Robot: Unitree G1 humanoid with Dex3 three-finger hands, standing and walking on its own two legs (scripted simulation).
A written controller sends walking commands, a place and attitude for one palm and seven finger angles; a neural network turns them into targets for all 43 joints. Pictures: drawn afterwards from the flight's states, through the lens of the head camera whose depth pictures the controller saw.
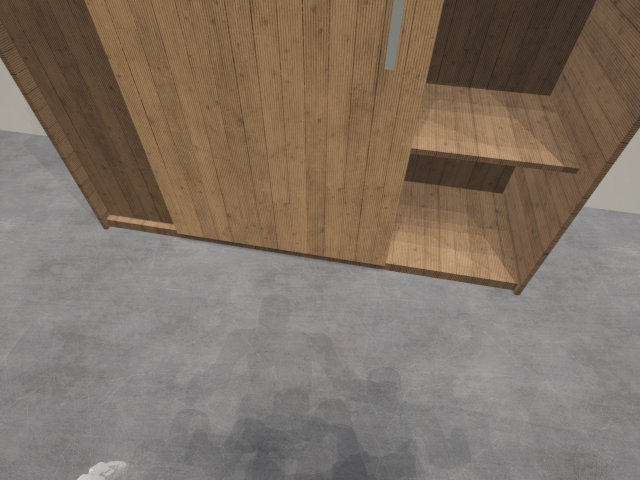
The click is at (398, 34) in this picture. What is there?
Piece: wardrobe's sliding door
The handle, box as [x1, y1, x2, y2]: [384, 0, 404, 69]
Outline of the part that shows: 404,0 393,1 384,68 387,69 394,68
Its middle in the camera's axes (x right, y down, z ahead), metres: +0.16 -0.47 +0.83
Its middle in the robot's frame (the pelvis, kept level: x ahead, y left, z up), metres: +0.97 -0.11 +0.17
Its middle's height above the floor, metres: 0.94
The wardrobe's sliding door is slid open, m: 0.50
